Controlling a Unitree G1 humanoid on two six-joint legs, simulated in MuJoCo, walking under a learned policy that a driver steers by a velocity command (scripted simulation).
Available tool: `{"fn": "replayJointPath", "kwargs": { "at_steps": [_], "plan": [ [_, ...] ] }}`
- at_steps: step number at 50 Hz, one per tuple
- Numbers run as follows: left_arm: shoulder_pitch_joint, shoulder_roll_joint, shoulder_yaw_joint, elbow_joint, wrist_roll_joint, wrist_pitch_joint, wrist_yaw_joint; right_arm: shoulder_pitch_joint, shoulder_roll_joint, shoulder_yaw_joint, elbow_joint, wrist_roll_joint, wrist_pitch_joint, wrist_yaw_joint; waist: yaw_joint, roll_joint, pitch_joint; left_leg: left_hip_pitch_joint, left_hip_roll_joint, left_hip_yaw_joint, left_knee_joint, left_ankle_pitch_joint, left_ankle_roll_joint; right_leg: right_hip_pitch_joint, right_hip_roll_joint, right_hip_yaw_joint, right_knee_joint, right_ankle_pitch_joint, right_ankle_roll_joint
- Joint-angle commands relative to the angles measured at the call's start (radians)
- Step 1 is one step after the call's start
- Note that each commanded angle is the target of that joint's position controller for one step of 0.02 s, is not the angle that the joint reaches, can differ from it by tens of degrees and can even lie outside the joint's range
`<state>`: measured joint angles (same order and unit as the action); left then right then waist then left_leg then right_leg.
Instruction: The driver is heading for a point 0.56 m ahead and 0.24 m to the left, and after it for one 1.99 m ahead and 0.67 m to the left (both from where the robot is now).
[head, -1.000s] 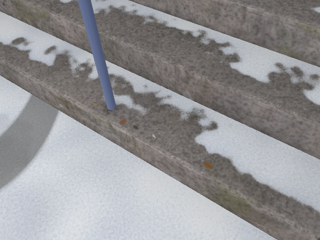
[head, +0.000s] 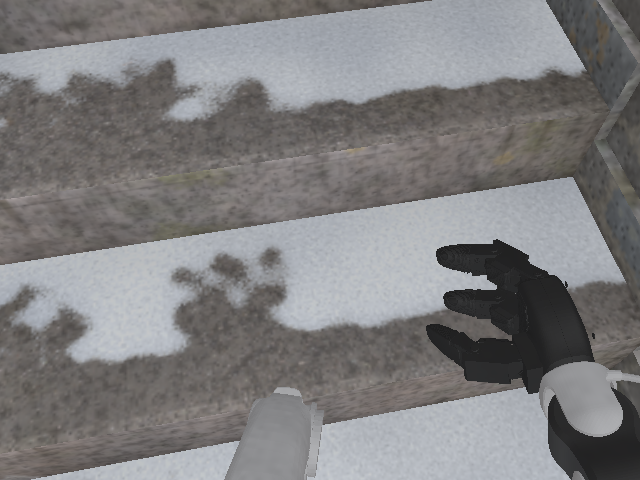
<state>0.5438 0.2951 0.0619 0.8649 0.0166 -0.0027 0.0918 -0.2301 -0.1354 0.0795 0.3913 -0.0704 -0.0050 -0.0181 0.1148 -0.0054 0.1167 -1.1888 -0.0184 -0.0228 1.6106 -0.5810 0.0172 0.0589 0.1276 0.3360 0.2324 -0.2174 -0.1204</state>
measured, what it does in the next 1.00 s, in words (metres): climbs, turning left: left foot 0.17 m higher, then right foot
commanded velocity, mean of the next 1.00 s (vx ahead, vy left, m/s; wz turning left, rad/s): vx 0.04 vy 0.00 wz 0.52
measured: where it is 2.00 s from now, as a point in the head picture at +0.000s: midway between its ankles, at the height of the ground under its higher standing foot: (31, 385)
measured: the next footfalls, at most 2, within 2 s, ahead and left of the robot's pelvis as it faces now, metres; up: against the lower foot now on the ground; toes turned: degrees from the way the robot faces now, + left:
left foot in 0.04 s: +0.23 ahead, +0.12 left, +0.17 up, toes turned -4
right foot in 0.66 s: +0.30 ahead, -0.10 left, +0.17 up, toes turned +21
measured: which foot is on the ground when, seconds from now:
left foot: up 0.00-0.02, down 0.04-0.68, up 0.70-1.00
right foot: down 0.00-0.04, up 0.06-0.64, down 0.66-1.00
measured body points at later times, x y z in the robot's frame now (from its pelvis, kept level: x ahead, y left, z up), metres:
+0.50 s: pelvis +0.16 +0.04 +0.16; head +0.18 +0.06 +0.60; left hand +0.36 +0.27 +0.07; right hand +0.26 -0.20 +0.05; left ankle +0.19 +0.12 -0.57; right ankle +0.21 -0.14 -0.40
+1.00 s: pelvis +0.23 -0.03 +0.17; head +0.25 -0.03 +0.62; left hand +0.21 +0.24 +0.09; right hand +0.51 -0.15 +0.06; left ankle +0.13 +0.09 -0.44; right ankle +0.26 -0.12 -0.57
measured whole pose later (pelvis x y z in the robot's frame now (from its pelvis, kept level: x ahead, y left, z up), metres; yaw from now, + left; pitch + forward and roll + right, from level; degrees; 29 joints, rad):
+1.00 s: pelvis +0.23 -0.03 +0.17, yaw +37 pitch +4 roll +2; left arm 0.24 0.18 0.02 0.57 0.06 -0.03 -0.01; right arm 0.18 -0.28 -0.06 0.75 0.00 -0.07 0.03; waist 0.03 0.00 -0.04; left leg -0.73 0.04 -0.02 1.35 -0.29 -0.11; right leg -0.23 -0.10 -0.26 0.44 -0.27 -0.05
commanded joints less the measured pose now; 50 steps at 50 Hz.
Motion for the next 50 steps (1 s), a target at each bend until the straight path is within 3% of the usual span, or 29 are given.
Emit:
{"fn": "replayJointPath", "kwargs": {
  "at_steps": [1, 2, 3, 4, 5, 6, 7, 9, 11, 12, 13, 14, 16, 17, 19, 26, 30, 32, 33, 34, 35, 36, 37, 38, 39, 40, 42, 45, 50],
  "plan": [
    [-0.236, 0.278, 0.076, -0.132, -0.043, -0.044, -0.028, 0.516, -0.149, -0.082, 0.048, 0.066, 0.024, -0.04, -0.348, -0.205, -0.466, 1.214, -0.035, -0.03, -0.406, 0.281, 0.049, -0.444, -0.2, 0.027, 0.277, 1.731, 0.049],
    [-0.3, 0.265, 0.082, -0.131, -0.08, -0.08, -0.049, 0.706, -0.228, -0.129, 0.128, 0.024, 0.027, -0.051, -0.452, -0.084, -0.533, 1.309, 0.039, -0.162, -0.706, 0.487, 0.113, -0.392, -0.156, 0.005, 0.558, 1.231, 0.114],
    [-0.304, 0.084, 0.044, -0.218, -0.077, -0.085, -0.074, 0.677, -0.38, -0.159, 0.165, -0.001, 0.018, -0.054, -0.36, 0.511, -0.636, 1.336, 0.412, -0.685, -1.002, 1.165, 0.286, -0.571, 0.189, -0.114, 1.177, -0.269, 0.173],
    [-0.171, 0.068, 0.028, -0.221, 0.011, -0.082, -0.086, 0.537, -0.327, -0.157, 0.145, 0.049, 0.019, -0.055, -0.211, 0.38, -0.679, 1.24, 0.406, -0.846, -1.014, 1.376, 0.306, -0.577, 0.128, -0.014, 1.394, -0.222, 0.151],
    [-0.123, 0.064, 0.017, -0.182, 0.016, -0.057, -0.08, 0.42, -0.222, -0.129, 0.167, 0.066, 0.015, -0.062, -0.125, 0.274, -0.594, 1.104, 0.33, -0.735, -1.011, 1.103, 0.29, -0.562, 0.087, -0.071, 1.411, -0.15, 0.146],
    [-0.036, 0.036, 0.013, -0.141, 0.026, -0.025, -0.072, 0.316, -0.118, -0.102, 0.191, 0.047, 0.015, -0.066, -0.043, 0.132, -0.401, 0.94, 0.287, -0.641, -1.027, 0.838, 0.276, -0.61, 0.048, -0.132, 1.434, -0.13, 0.153],
    [-0.055, -0.004, 0.0, -0.136, 0.043, 0.007, -0.062, 0.293, -0.064, -0.092, 0.234, 0.037, 0.01, -0.07, -0.02, 0.074, -0.276, 0.84, 0.222, -0.569, -1.028, 0.593, 0.251, -0.66, 0.019, -0.161, 1.468, -0.103, 0.15],
    [-0.17, -0.068, -0.025, -0.196, 0.053, 0.05, -0.053, 0.344, -0.054, -0.1, 0.318, 0.038, -0.002, -0.056, -0.02, 0.056, -0.138, 0.744, 0.134, -0.399, -1.057, 0.5, 0.224, -0.782, -0.007, -0.189, 1.518, -0.092, 0.138],
    [-0.282, -0.083, -0.04, -0.258, 0.048, 0.046, -0.045, 0.423, -0.1, -0.121, 0.379, 0.054, -0.034, -0.027, -0.042, 0.077, -0.135, 0.78, 0.097, -0.329, -1.045, 0.611, 0.224, -0.883, -0.025, -0.241, 1.583, -0.079, 0.122],
    [-0.355, -0.08, -0.1, -0.298, -0.008, 0.04, -0.118, 0.401, 0.013, -0.06, 0.353, -0.004, -0.052, -0.024, -0.136, 0.09, -0.308, 0.843, 0.078, -0.333, -1.078, 0.535, 0.242, -1.071, -0.022, -0.054, 1.474, 0.09, 0.079],
    [-0.375, -0.091, -0.101, -0.308, 0.023, 0.032, -0.135, 0.438, -0.034, -0.07, 0.38, -0.011, -0.057, -0.011, -0.103, 0.052, -0.262, 0.857, 0.079, -0.38, -1.126, 0.431, 0.266, -1.113, -0.06, -0.089, 1.403, 0.15, 0.097],
    [-0.369, -0.063, -0.107, -0.315, 0.036, 0.038, -0.13, 0.4, -0.122, -0.089, 0.362, -0.042, -0.047, -0.01, -0.089, 0.041, -0.288, 0.828, 0.084, -0.414, -1.165, 0.377, 0.273, -1.146, -0.07, -0.107, 1.398, 0.193, 0.145],
    [-0.349, 0.009, -0.086, -0.304, 0.032, 0.042, -0.126, 0.338, -0.222, -0.115, 0.306, -0.012, -0.05, 0.005, -0.071, 0.039, -0.304, 0.753, 0.094, -0.44, -1.235, 0.179, 0.276, -1.116, -0.088, -0.178, 1.433, 0.11, 0.218],
    [-0.374, 0.054, -0.069, -0.306, 0.025, 0.045, -0.118, 0.352, -0.231, -0.112, 0.296, -0.01, -0.056, 0.02, -0.082, 0.004, -0.28, 0.714, 0.129, -0.497, -1.267, 0.151, 0.276, -1.092, -0.103, -0.193, 1.452, 0.046, 0.242],
    [-0.358, 0.032, -0.063, -0.279, 0.055, 0.025, -0.105, 0.415, -0.202, -0.103, 0.286, 0.023, -0.098, 0.028, -0.086, 0.088, -0.241, 0.658, 0.1, -0.462, -1.255, 0.183, 0.24, -1.022, -0.125, -0.227, 1.423, 0.064, 0.223],
    [-0.517, -0.019, -0.054, -0.363, 0.007, -0.037, -0.037, 0.56, -0.22, -0.11, 0.219, 0.053, -0.127, 0.018, -0.152, 0.134, -0.234, 1.036, 0.126, -0.557, -1.155, 0.525, 0.232, -1.005, -0.14, -0.233, 1.143, -0.037, 0.266],
    [-0.505, -0.026, -0.034, -0.394, 0.017, -0.045, -0.063, 0.451, -0.24, -0.123, 0.167, 0.078, -0.138, 0.028, -0.12, 0.161, -0.202, 0.948, 0.069, -0.516, -1.155, 0.763, 0.199, -0.637, -0.097, -0.307, 0.634, -0.097, 0.238],
    [-0.397, -0.001, -0.024, -0.349, -0.01, -0.055, -0.083, 0.421, -0.267, -0.141, 0.168, 0.088, -0.112, 0.039, -0.101, 0.149, -0.199, 0.991, 0.1, -0.576, -1.136, 0.821, 0.201, -0.495, -0.078, -0.319, 0.273, -0.017, 0.205],
    [-0.329, 0.018, -0.009, -0.32, -0.017, -0.062, -0.093, 0.412, -0.276, -0.14, 0.177, 0.08, -0.087, 0.049, -0.076, 0.111, -0.222, 0.969, 0.077, -0.593, -1.103, 0.745, 0.178, -0.35, -0.09, -0.317, 0.122, 0.171, 0.169],
    [-0.297, 0.036, 0.004, -0.299, -0.025, -0.068, -0.099, 0.529, -0.189, -0.114, 0.213, 0.07, -0.069, 0.057, -0.114, 0.036, -0.305, 0.907, 0.013, -0.56, -1.007, 0.6, 0.102, -0.145, -0.195, -0.251, 0.147, 0.4, 0.072],
    [-0.312, 0.175, 0.04, -0.33, -0.01, -0.081, -0.096, 0.668, -0.066, -0.086, 0.182, 0.059, -0.054, 0.055, -0.214, -0.311, -0.46, 0.635, -0.185, -0.303, -0.747, 0.063, -0.037, 0.131, -0.54, 0.053, 0.256, 1.124, -0.284],
    [-0.327, 0.205, 0.066, -0.38, 0.071, -0.074, -0.093, 0.677, -0.236, -0.129, 0.208, 0.042, -0.061, 0.065, -0.122, -0.214, -0.383, 0.435, -0.188, -0.234, -0.423, -0.149, -0.138, 0.113, -0.698, 0.228, 0.23, 1.127, -0.383],
    [-0.327, 0.156, 0.056, -0.383, 0.069, -0.066, -0.093, 0.617, -0.283, -0.161, 0.225, 0.053, -0.054, 0.053, -0.103, -0.093, -0.305, 0.387, -0.132, -0.182, -0.181, -0.058, -0.172, 0.016, -0.637, 0.138, 0.204, 0.898, -0.297],
    [-0.393, 0.077, 0.028, -0.387, 0.046, -0.064, -0.111, 0.598, -0.276, -0.165, 0.23, 0.075, -0.042, 0.034, -0.142, -0.14, -0.237, 0.372, -0.079, -0.142, 0.046, 0.033, -0.16, -0.127, -0.568, -0.008, 0.201, 0.73, -0.209],
    [-0.469, -0.004, 0.007, -0.419, 0.017, -0.043, -0.113, 0.586, -0.283, -0.184, 0.249, 0.075, -0.048, 0.019, -0.166, -0.162, -0.224, 0.41, -0.07, -0.133, 0.096, 0.105, -0.153, -0.24, -0.51, -0.12, 0.188, 0.657, -0.158],
    [-0.503, -0.053, -0.017, -0.427, 0.003, -0.032, -0.104, 0.494, -0.262, -0.179, 0.243, 0.058, -0.065, 0.014, -0.164, -0.078, -0.191, 0.416, -0.051, -0.099, 0.05, 0.159, -0.147, -0.291, -0.453, -0.221, 0.153, 0.526, -0.127],
    [-0.504, -0.021, -0.011, -0.438, 0.01, -0.033, -0.067, 0.409, -0.215, -0.166, 0.244, 0.06, -0.085, 0.024, -0.125, -0.137, -0.201, 0.421, -0.048, -0.021, 0.03, 0.248, -0.156, -0.259, -0.38, -0.322, 0.121, 0.356, -0.101],
    [-0.348, 0.025, 0.007, -0.403, 0.012, -0.015, -0.072, 0.307, -0.203, -0.158, 0.245, 0.084, -0.099, 0.012, -0.047, -0.159, -0.177, 0.3, -0.001, 0.009, -0.217, 0.25, -0.175, -0.118, -0.387, -0.339, 0.07, 0.071, -0.116],
    [-0.127, 0.055, 0.012, -0.259, 0.07, -0.041, -0.107, 0.296, -0.154, -0.122, 0.266, 0.067, -0.077, 0.074, -0.009, -0.126, -0.109, 0.012, 0.133, -0.09, -0.19, 0.327, -0.064, 0.061, -0.664, -0.143, -0.077, -0.255, -0.188]
  ]
}}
